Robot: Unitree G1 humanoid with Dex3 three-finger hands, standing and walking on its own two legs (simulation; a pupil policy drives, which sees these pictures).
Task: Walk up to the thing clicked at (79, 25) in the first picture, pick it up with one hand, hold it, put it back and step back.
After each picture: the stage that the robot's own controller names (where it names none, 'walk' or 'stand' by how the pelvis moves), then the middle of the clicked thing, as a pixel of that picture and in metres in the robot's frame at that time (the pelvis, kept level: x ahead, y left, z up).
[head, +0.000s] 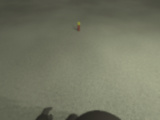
stand; (78, 26) +2.35 +0.53 -0.66
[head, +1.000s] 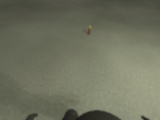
walk; (89, 30) +2.24 +0.21 -0.63
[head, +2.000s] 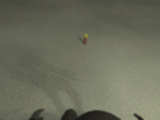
walk; (85, 39) +1.60 +0.20 -0.64
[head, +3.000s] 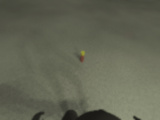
walk; (82, 56) +1.09 +0.18 -0.65
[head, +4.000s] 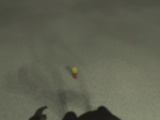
walk; (74, 73) +0.69 +0.22 -0.65
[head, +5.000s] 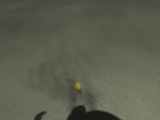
walk; (78, 88) +0.48 +0.22 -0.63
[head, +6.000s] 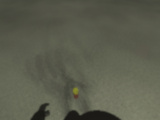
stand; (75, 93) +0.40 +0.18 -0.64
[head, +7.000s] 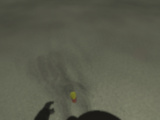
stand; (73, 97) +0.37 +0.20 -0.66
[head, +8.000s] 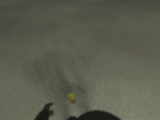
stand; (72, 98) +0.35 +0.23 -0.65
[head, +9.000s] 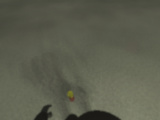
stand; (71, 96) +0.35 +0.25 -0.65
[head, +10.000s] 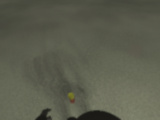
stand; (71, 98) +0.36 +0.22 -0.66
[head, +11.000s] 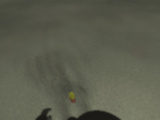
stand; (72, 98) +0.35 +0.22 -0.66
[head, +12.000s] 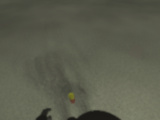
go down; (72, 98) +0.36 +0.22 -0.66
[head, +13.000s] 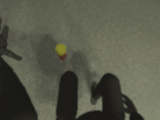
go down; (62, 53) +0.47 +0.21 -0.27
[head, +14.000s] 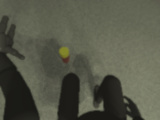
approach; (65, 56) +0.47 +0.20 -0.27
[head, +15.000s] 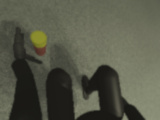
close in; (40, 45) +0.47 +0.25 -0.17
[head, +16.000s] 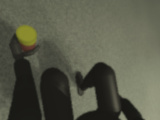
close; (28, 42) +0.46 +0.26 -0.17
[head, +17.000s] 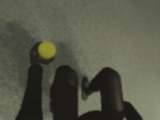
lift; (45, 53) +0.38 +0.25 -0.15
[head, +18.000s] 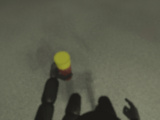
lift; (65, 68) +0.33 +0.18 +0.05
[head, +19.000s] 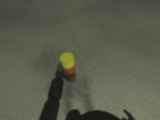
hold; (69, 69) +0.33 +0.16 +0.07
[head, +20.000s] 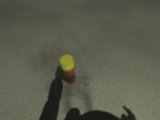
hold; (69, 71) +0.33 +0.17 +0.04
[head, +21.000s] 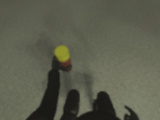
crouch; (65, 61) +0.40 +0.18 -0.01
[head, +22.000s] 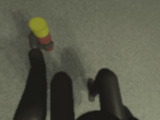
lower; (44, 38) +0.51 +0.23 -0.08
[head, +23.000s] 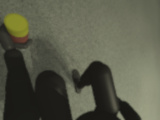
lower; (19, 35) +0.49 +0.26 -0.18
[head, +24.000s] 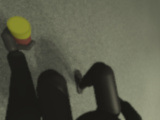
lower; (23, 37) +0.48 +0.26 -0.18
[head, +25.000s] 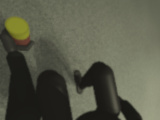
lower; (21, 37) +0.48 +0.27 -0.18
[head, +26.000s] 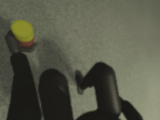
lower; (25, 39) +0.47 +0.26 -0.18
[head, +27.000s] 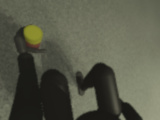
open; (33, 42) +0.47 +0.24 -0.18
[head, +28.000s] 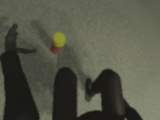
stand; (57, 45) +0.47 +0.21 -0.20
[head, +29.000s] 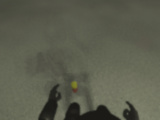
stand; (74, 87) +0.41 +0.17 -0.56
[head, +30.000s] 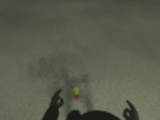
stand; (76, 93) +0.40 +0.17 -0.60
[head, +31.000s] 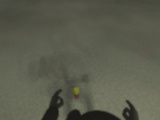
stand; (76, 93) +0.40 +0.16 -0.60
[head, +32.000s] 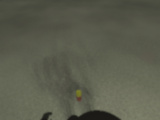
stand; (78, 96) +0.41 +0.16 -0.65
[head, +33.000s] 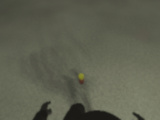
walk; (81, 79) +0.52 +0.14 -0.63
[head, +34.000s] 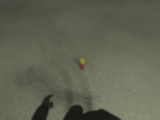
walk; (82, 64) +0.81 +0.17 -0.63
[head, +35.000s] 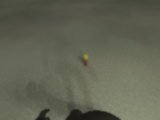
stand; (85, 60) +1.05 +0.18 -0.64
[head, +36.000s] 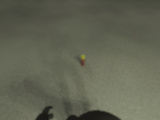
stand; (82, 60) +1.02 +0.18 -0.66
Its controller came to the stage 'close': yes
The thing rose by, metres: 0.69
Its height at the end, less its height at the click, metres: +0.00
